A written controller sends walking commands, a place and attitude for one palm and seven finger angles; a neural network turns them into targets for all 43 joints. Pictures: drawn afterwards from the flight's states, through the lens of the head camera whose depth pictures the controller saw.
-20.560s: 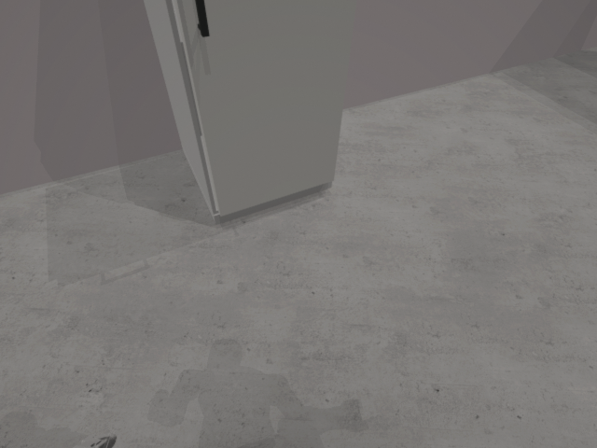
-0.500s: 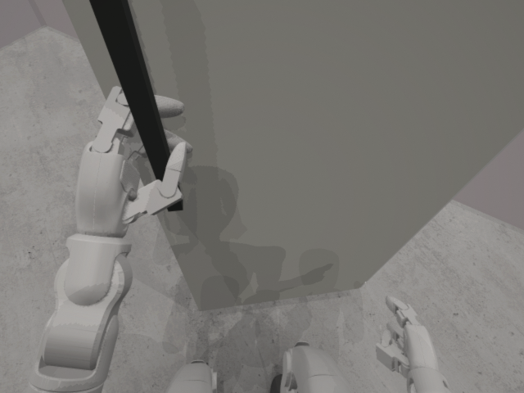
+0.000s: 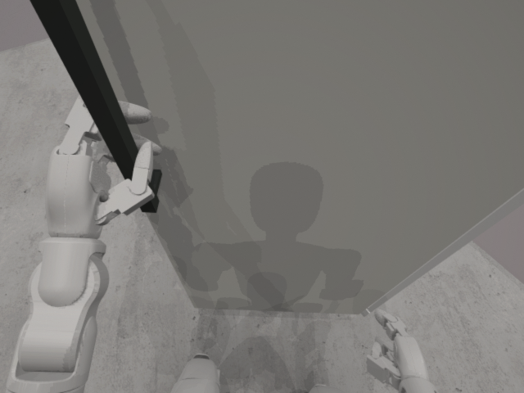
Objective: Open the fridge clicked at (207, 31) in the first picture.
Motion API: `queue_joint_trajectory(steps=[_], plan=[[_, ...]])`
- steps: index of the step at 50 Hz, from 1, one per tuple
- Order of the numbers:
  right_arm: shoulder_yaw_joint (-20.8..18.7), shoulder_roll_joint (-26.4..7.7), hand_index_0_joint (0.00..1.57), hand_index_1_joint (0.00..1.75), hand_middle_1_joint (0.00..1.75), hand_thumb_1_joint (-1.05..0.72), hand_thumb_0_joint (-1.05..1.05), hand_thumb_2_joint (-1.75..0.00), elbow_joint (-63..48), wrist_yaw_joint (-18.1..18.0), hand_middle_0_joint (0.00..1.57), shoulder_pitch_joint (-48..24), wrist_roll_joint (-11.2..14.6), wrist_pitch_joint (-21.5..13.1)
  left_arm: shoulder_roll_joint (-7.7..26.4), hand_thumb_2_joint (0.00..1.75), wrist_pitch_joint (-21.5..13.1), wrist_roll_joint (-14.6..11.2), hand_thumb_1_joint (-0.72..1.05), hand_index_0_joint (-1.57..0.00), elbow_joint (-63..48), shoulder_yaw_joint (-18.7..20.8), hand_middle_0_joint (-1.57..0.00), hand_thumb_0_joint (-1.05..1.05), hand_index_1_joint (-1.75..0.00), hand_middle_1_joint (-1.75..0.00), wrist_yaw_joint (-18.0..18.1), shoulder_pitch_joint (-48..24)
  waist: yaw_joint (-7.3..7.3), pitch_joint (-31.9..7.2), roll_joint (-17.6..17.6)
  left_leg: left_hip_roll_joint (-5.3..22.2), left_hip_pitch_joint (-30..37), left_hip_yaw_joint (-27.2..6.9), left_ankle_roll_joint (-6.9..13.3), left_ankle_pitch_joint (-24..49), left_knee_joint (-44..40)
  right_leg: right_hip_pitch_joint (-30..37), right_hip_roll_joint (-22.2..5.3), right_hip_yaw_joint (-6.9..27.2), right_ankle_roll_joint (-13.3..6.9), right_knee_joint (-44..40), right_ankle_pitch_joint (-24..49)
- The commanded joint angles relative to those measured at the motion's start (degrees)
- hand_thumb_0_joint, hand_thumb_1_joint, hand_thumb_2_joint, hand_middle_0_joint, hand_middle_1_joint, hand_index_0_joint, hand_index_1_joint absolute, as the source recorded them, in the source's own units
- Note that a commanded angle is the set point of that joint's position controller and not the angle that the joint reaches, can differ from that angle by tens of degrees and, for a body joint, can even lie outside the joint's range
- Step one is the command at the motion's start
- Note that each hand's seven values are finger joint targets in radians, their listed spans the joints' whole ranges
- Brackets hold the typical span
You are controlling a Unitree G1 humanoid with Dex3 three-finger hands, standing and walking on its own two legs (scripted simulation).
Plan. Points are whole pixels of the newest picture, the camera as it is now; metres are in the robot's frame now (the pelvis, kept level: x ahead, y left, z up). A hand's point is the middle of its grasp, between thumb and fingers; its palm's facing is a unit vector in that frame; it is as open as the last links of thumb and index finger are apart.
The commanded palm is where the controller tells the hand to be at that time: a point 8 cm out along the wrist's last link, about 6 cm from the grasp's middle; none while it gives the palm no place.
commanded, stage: walk backward, drawing the door open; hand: left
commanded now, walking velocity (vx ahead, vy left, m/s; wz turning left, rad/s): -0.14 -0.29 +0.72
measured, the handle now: (103, 74) +0.35 +0.18 +0.28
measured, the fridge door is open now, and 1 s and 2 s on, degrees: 51 68 65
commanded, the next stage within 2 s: stop walking and hold the door back in 0.36 s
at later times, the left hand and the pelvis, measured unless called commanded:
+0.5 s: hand (155, 303) +0.18 +0.12 +0.19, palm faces +0.54 -0.82 -0.20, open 6.1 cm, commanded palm +0.14 +0.16 +0.19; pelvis -0.03 -0.15 +0.00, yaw +21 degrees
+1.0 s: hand (156, 303) +0.18 +0.11 +0.20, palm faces +0.58 -0.80 -0.16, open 5.4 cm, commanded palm +0.13 +0.15 +0.19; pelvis -0.09 -0.20 +0.01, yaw +30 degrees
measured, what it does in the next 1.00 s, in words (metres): steps to the right, turning left: left foot, then right foot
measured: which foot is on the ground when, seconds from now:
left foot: down 0.00-0.00, up 0.02-0.18, down 0.20-0.38, up 0.40-0.60, down 0.62-1.00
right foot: down 0.00-0.18, up 0.20-0.38, down 0.40-1.00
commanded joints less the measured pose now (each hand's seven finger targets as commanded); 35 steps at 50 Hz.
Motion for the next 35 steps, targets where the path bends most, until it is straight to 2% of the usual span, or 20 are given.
queue_joint_trajectory(steps=[1, 4, 7, 8, 9, 10, 11, 13, 16, 17, 18, 19, 20, 22, 24, 27, 29, 31, 32, 35], plan=[[-1.4, -5.2, 0.2, 0.3, 0.3, -0.9, 0.0, -0.9, -8.1, -1.5, 0.2, -5.6, -0.2, -3.7, 11.6, 0.9, -6.7, 1.1, 0.9, -0.45, -19.0, 11.3, -0.45, 0.0, -1.4, -1.4, 3.4, -13.1, 1.15, -23.1, -12.0, -5.5, -7.4, 8.7, 1.6, -19.3, 31.2, 11.7, -20.1, 9.0, -12.0, -13.5, 23.5], [-2.3, -6.0, 0.2, 0.3, 0.3, -0.9, 0.0, -0.9, -8.0, -2.3, 0.2, -6.7, 0.6, -3.0, 8.6, 0.9, -6.2, 0.4, 0.9, -0.45, -19.6, 9.0, -0.45, 0.0, -1.4, -1.4, 2.4, -9.1, -0.12, -19.9, -10.2, -3.5, -3.5, 12.2, 1.1, -19.4, 23.5, 12.4, -17.8, 0.6, -12.3, -4.7, 42.9], [-2.0, -6.9, 0.2, 0.3, 0.3, -0.9, 0.0, -0.9, -7.9, -3.3, 0.2, -4.3, 0.1, -1.9, 7.2, 0.9, -6.1, -0.7, 0.9, -0.45, -17.3, 7.3, -0.45, 0.0, -1.4, -1.4, 2.1, -6.3, -2.7, -20.6, -5.7, -4.3, 12.8, 14.5, 2.1, -2.1, -3.4, 4.6, -13.1, -7.2, -6.4, 7.8, 38.3], [-2.5, -8.3, 0.2, 0.3, 0.3, -0.9, 0.0, -0.9, -9.1, -3.4, 0.2, -3.3, -0.2, -1.6, 5.7, 0.9, -6.6, -0.7, 0.9, -0.45, -18.6, 5.7, -0.45, 0.0, -1.4, -1.4, 1.6, -6.2, -3.67, -22.2, 2.3, 3.7, 24.8, 2.7, 6.3, 14.1, -10.9, -8.2, -8.5, -8.2, -2.2, 17.4, 20.1], [-3.2, -10.5, 0.2, 0.3, 0.3, -0.9, 0.0, -0.9, -10.1, -3.2, 0.2, -4.6, -0.7, -1.9, 4.8, 0.9, -7.1, -0.6, 0.9, -0.45, -18.7, 5.2, -0.45, 0.0, -1.4, -1.4, 1.0, -6.8, -1.65, -22.7, 18.1, 22.2, 30.3, -25.7, 15.1, 41.6, -18.0, -19.1, 0.1, -3.6, 3.3, 29.2, -12.7], [-3.4, -10.6, 0.2, 0.3, 0.3, -0.9, 0.0, -0.9, -9.3, -2.1, 0.2, -4.4, -0.7, -1.8, 6.3, 0.9, -8.3, 1.6, 0.9, -0.45, -15.6, 7.2, -0.45, 0.0, -1.4, -1.4, 0.6, -9.0, -0.97, -21.8, 9.9, 24.4, 27.6, -29.6, 16.6, 32.8, -20.7, -17.6, -0.2, 4.8, 2.8, 32.9, -9.5], [-3.7, -10.2, 0.2, 0.3, 0.3, -0.9, 0.0, -0.9, -9.3, -1.7, 0.2, -5.3, -0.8, -2.2, 6.7, 0.9, -9.2, 1.7, 0.9, -0.45, -21.2, 6.6, -0.45, 0.0, -1.4, -1.4, 0.1, -13.7, -1.52, -22.4, 6.5, 21.1, 27.1, -25.3, 15.0, 24.3, -20.7, -18.0, -0.2, 5.9, 3.1, 32.1, -6.7], [-3.9, -10.4, 0.2, 0.3, 0.3, -0.9, 0.0, -0.9, -8.3, -1.8, 0.2, -7.6, -1.1, -2.1, 8.9, 0.9, -8.7, 1.9, 0.9, -0.45, -19.5, 9.0, -0.45, 0.0, -1.4, -1.4, 0.1, -12.4, -0.85, -17.5, 17.9, 17.0, 19.3, -17.3, 14.3, 20.9, -18.0, -13.8, -2.5, 5.9, 2.7, 27.1, -5.5], [-3.2, -9.3, 0.2, 0.3, 0.3, -0.9, 0.0, -0.9, -9.1, -1.3, 0.2, -5.8, 0.4, -2.7, 6.2, 0.9, -7.4, 0.5, 0.9, -0.45, -14.8, 8.1, -0.45, 0.0, -1.4, -1.4, 1.0, -8.4, 0.38, -19.6, 18.4, 8.6, 6.6, -3.7, 8.4, 6.6, -15.5, 8.6, 1.0, -0.7, 1.6, 3.8, -3.2], [-3.0, -9.4, 0.2, 0.3, 0.3, -0.9, 0.0, -0.9, -9.5, -1.6, 0.2, -5.1, 0.9, -2.8, 7.5, 0.9, -7.0, 0.4, 0.9, -0.45, -14.3, 9.5, -0.45, 0.0, -1.4, -1.4, 1.6, -8.3, 0.67, -19.8, 14.5, 5.6, 3.8, -1.2, 6.7, -2.3, -13.2, 13.5, 1.6, -2.6, 1.2, -3.2, 0.8], [-2.8, -8.3, 0.2, 0.3, 0.3, -0.9, 0.0, -0.9, -10.4, -1.4, 0.2, -4.6, 1.3, -2.7, 7.4, 0.9, -6.9, 0.5, 0.9, -0.45, -15.3, 8.5, -0.45, 0.0, -1.4, -1.4, 1.8, -8.9, 0.5, -20.2, 3.8, -0.2, 2.1, 3.1, 4.5, -10.1, -3.4, 13.7, -2.6, 0.4, -0.7, -13.3, 3.0], [-2.1, -5.6, 0.2, 0.3, 0.3, -0.9, 0.0, -0.9, -11.3, -1.4, 0.2, -5.4, 1.5, -2.4, 11.1, 0.9, -6.3, 0.7, 0.9, -0.45, -16.2, 10.3, -0.45, 0.0, -1.4, -1.4, 2.6, -9.6, 0.43, -19.1, -15.7, -7.4, -3.2, 10.7, 1.0, -14.6, 15.8, 9.7, -15.1, 14.1, -6.0, -21.1, -2.9], [-1.9, -6.1, 0.2, 0.3, 0.3, -0.9, 0.0, -0.9, -10.1, -1.8, 0.2, -5.9, 0.9, -3.2, 12.9, 0.9, -6.3, 0.8, 0.9, -0.45, -16.0, 12.6, -0.45, 0.0, -1.4, -1.4, 3.7, -10.2, 1.51, -19.3, -16.9, -7.0, -4.6, 8.1, 1.6, -18.1, 30.3, 5.3, -21.0, 16.2, -10.7, -20.6, 5.0], [-2.5, -6.9, 0.2, 0.3, 0.3, -0.9, 0.0, -0.9, -9.3, -1.2, 0.2, -6.2, 0.9, -2.8, 13.7, 0.9, -5.8, 0.6, 0.9, -0.45, -20.5, 13.9, -0.45, 0.0, -1.4, -1.4, 3.9, -8.7, 0.61, -20.9, -11.5, -5.1, -4.4, 8.7, 2.0, -17.4, 32.8, 6.7, -19.3, 9.8, -11.2, -13.8, 12.4], [-1.4, -6.5, 0.2, 0.3, 0.3, -0.9, 0.0, -0.9, -8.0, -2.2, 0.2, -5.3, 0.8, -2.3, 7.8, 0.9, -4.8, 0.6, 0.9, -0.45, -7.6, 9.9, -0.45, 0.0, -1.4, -1.4, 3.2, -5.9, 0.31, -19.5, -12.0, -4.4, -3.0, 11.1, 1.6, -18.6, 23.4, 9.5, -18.2, 3.4, -11.4, -8.4, 30.3], [-0.8, -7.5, 0.2, 0.3, 0.3, -0.9, 0.0, -0.9, -6.9, -3.3, 0.2, -4.0, 0.9, -1.6, 8.5, 0.9, -4.9, 0.7, 0.9, -0.45, -0.4, 8.4, -0.45, 0.0, -1.4, -1.4, 4.1, -16.2, -1.05, -22.7, -10.1, -6.8, 4.9, 12.1, 2.6, -11.1, 4.4, 11.2, -18.6, 3.0, -7.8, -3.7, 40.6], [-0.7, -8.1, 0.2, 0.3, 0.3, -0.9, 0.0, -0.9, -7.4, -3.4, 0.2, -3.0, 1.2, -0.8, 6.2, 0.9, -5.5, 0.7, 0.9, -0.45, 0.9, 3.8, -0.45, 0.0, -1.4, -1.4, 3.3, -22.1, -1.31, -24.2, -8.4, -6.7, 16.0, 11.6, 4.4, 0.5, -10.2, 7.3, -16.4, 1.4, -3.5, -0.3, 33.7], [-1.2, -11.3, 0.2, 0.3, 0.3, -0.9, 0.0, -0.9, -8.9, -3.3, 0.2, -5.1, 2.1, -0.2, 3.4, 0.9, -5.9, 0.4, 0.9, -0.45, 3.5, -0.4, -0.45, 0.0, -1.4, -1.4, 3.1, -29.4, 0.21, -23.0, 10.7, 10.5, 24.5, -7.3, 12.0, 27.8, -13.0, -5.9, -5.1, -4.1, 2.7, 9.9, 5.4], [-0.6, -10.8, 0.2, 0.3, 0.3, -0.9, 0.0, -0.9, -8.7, -2.9, 0.2, -5.3, 1.8, 0.3, 2.9, 0.9, -6.3, 0.7, 0.9, -0.45, 5.3, -1.8, -0.45, 0.0, -1.4, -1.4, 3.1, -32.5, -0.24, -22.6, 19.8, 14.8, 24.4, -13.9, 15.4, 29.6, -17.3, -9.8, -2.7, -2.0, 2.6, 18.9, -11.6], [-1.0, -10.9, 0.2, 0.3, 0.3, -0.9, 0.0, -0.9, -5.7, -2.8, 0.2, -4.6, 2.0, 0.6, 5.1, 0.9, -5.9, 2.2, 0.9, -0.45, 14.4, -0.6, -0.45, 0.0, -1.4, -1.4, 3.4, -41.4, -0.88, -18.8, 12.3, 10.3, 17.2, -6.5, 14.3, 14.5, -17.7, -6.3, -2.1, -0.4, 1.6, 18.6, -5.6]])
